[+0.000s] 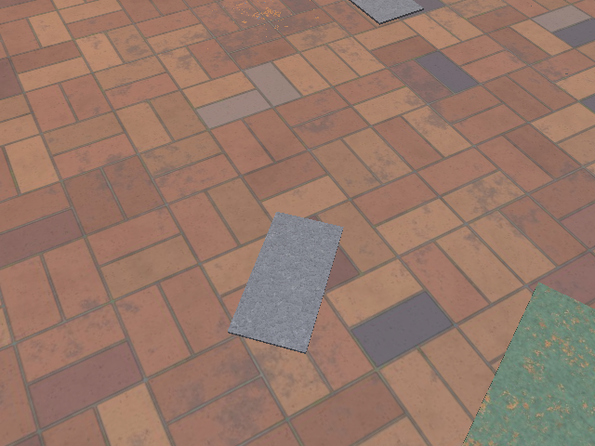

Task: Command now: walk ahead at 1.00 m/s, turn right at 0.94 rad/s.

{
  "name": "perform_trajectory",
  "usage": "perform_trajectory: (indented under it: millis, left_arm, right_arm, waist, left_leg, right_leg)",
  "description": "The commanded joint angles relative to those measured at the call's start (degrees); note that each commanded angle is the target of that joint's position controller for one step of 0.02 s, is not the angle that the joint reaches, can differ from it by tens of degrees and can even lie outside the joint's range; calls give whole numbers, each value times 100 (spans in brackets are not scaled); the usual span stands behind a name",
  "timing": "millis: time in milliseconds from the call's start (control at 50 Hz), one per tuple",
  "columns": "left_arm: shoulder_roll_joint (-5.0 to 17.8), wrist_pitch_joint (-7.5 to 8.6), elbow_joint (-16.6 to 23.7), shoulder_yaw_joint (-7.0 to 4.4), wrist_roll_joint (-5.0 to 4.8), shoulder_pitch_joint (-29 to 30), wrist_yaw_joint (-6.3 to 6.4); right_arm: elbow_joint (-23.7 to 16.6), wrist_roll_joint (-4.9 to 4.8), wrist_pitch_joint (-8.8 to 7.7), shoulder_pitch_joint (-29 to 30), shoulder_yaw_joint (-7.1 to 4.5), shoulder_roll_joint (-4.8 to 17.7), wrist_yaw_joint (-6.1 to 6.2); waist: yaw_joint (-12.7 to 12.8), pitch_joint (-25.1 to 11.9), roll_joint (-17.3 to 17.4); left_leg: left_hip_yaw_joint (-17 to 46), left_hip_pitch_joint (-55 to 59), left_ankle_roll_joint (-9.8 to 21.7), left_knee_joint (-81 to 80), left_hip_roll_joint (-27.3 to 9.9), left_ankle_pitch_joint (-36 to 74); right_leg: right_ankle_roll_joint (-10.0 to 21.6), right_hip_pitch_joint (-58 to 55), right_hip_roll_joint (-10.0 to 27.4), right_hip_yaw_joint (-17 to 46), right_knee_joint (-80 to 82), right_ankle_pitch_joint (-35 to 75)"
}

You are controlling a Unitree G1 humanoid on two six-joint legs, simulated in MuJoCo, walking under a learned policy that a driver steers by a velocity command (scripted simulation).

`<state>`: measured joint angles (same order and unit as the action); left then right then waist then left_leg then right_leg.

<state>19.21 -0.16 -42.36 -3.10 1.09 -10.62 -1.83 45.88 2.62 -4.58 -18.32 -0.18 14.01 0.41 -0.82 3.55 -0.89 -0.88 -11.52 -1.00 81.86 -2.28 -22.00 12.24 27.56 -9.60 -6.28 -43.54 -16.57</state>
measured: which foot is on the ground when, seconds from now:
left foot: up 0.00-0.30, down 0.32-0.74, up 0.76-1.00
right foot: down 0.00-0.32, up 0.34-0.72, down 0.74-1.00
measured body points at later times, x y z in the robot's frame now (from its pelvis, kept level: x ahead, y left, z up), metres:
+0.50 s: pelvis +0.45 +0.04 +0.04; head +0.47 +0.04 +0.49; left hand +0.72 +0.23 -0.05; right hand +0.38 -0.26 -0.07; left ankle +0.50 +0.16 -0.70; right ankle +0.36 -0.05 -0.60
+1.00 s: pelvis +0.86 -0.12 +0.04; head +0.88 -0.13 +0.49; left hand +0.89 +0.17 -0.08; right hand +1.00 -0.42 -0.05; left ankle +0.99 -0.02 -0.61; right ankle +0.73 -0.20 -0.70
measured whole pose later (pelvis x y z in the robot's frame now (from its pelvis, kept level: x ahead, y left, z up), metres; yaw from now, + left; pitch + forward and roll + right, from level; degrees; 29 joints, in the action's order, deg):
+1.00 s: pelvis +0.86 -0.12 +0.04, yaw -7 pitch +1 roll -2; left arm 18.6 6.0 -49.5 -3.4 1.3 -25.6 0.2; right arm 41.4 1.4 0.1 -8.2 -3.8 20.0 -3.8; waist 2.8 -0.1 2.8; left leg -1.9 -44.1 4.5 64.0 -5.3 -6.1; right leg 0.7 -2.1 -1.2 -11.7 -16.2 -19.4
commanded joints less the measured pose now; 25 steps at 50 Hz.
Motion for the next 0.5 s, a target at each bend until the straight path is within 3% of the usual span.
perform_trajectory:
  millis: [20,40,80,140,180,220,260,280,300,320,340,360,380,400,420,460,500]
  left_arm:
    - [1058,75,18,-363,-19,-984,188]
    - [956,171,61,-315,-23,-838,212]
    - [781,327,37,-237,-64,-763,183]
    - [826,449,53,-288,-68,-762,142]
    - [904,466,28,-352,-110,-886,93]
    - [979,464,-18,-398,-151,-1059,75]
    - [1057,432,-19,-436,-129,-1085,123]
    - [1197,421,-9,-465,-86,-1040,136]
    - [1368,422,13,-490,-49,-827,117]
    - [1105,488,95,-412,-12,-564,99]
    - [33,544,339,-139,-52,-602,133]
    - [37,511,652,-16,-243,-1197,127]
    - [443,376,413,-51,-58,-820,160]
    - [513,338,410,-59,84,-508,69]
    - [408,311,408,-35,146,-336,-30]
    - [85,260,554,76,201,-187,-159]
    - [27,226,731,144,218,113,-180]
  right_arm:
    - [-1021,81,-258,602,-136,1051,5]
    - [-982,156,-127,455,-115,1010,6]
    - [-1047,194,113,541,-74,855,-23]
    - [-1516,63,140,1623,53,556,-130]
    - [-1591,-78,115,1905,87,482,-170]
    - [-1630,-145,97,2024,48,611,-160]
    - [-1574,-138,76,1794,-42,851,-106]
    - [-1417,-144,63,1268,-150,1088,-45]
    - [-1194,-153,37,295,-277,1323,33]
    - [-924,-86,13,-971,-426,1629,158]
    - [-783,148,-23,-1714,-522,2004,245]
    - [-934,158,10,-860,-588,2215,172]
    - [-1113,107,49,-37,-497,1517,133]
    - [-1044,47,66,139,-399,1111,83]
    - [-860,73,50,85,-360,947,35]
    - [-406,11,-69,-297,-282,753,-13]
    - [-163,-116,-177,-520,-274,738,-85]
  waist:
    - [184,-257,595]
    - [-50,-83,723]
    - [-251,112,673]
    - [4,341,359]
    - [244,142,128]
    - [404,-57,-43]
    - [305,-271,-122]
    - [50,-644,-109]
    - [-567,-1164,3]
    - [-1195,-1715,135]
    - [-1140,-2187,1643]
    - [-332,-2500,2797]
    - [-294,-1542,1440]
    - [-286,-979,749]
    - [-212,-661,419]
    - [-33,-318,656]
    - [71,-109,664]
  left_leg:
    - [615,-3495,-41,67,-278,178]
    - [635,-3036,-150,-337,-411,103]
    - [497,-2455,-335,-1255,-580,-106]
    - [185,-1820,-390,-3055,-502,1419]
    - [109,-1270,-292,-4057,-263,2556]
    - [138,-966,-182,-4580,-89,2853]
    - [262,-564,-107,-5065,94,2452]
    - [265,-3,-58,-5056,274,1868]
    - [160,1030,-13,-5058,320,1357]
    - [498,2449,93,-4859,-165,561]
    - [2531,3666,237,-5446,-1808,-1718]
    - [5676,3466,654,-6879,-2606,-2682]
    - [4928,2551,781,-6920,-2281,-3299]
    - [3815,1778,794,-6803,-1901,-2332]
    - [3020,1208,739,-6801,-1557,-1313]
    - [2195,570,755,-6914,-1140,-367]
    - [1954,522,941,-7075,-1084,329]
  right_leg:
    - [1032,-2818,2019,4398,3064,-154]
    - [976,-2072,1787,3916,3071,317]
    - [906,-964,1372,3263,3233,644]
    - [638,-193,846,2686,3422,1150]
    - [360,-395,762,2620,3340,1786]
    - [192,-964,934,2790,3156,2385]
    - [-36,-1627,1014,2962,2573,3124]
    - [-170,-1896,1001,2978,1867,3897]
    - [-311,-1768,861,2818,648,4238]
    - [-433,-953,619,2566,-975,3639]
    - [-461,561,63,2014,-2949,-1009]
    - [-482,1590,114,1568,-3832,-1247]
    - [-482,1845,668,1403,-3987,-476]
    - [-533,1675,878,1246,-3626,-26]
    - [-586,1433,1002,1260,-3323,114]
    - [-670,1198,1039,1507,-2826,32]
    - [-756,1495,963,1573,-2388,-34]
Velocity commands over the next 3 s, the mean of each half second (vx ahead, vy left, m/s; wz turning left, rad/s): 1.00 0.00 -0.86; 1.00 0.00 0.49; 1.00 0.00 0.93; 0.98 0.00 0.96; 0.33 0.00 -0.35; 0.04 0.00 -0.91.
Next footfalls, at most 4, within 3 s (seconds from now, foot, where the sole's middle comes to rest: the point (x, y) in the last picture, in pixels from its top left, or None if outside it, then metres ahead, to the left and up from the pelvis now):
0.32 left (237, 410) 0.54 0.14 -0.73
0.74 right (388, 316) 0.77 -0.22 -0.73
1.18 left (331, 181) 1.22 -0.10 -0.73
1.58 right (348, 89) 1.66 -0.18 -0.73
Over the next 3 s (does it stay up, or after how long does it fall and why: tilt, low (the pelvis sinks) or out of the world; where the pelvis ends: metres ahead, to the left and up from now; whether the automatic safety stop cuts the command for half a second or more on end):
stays up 2.02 0.34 0.04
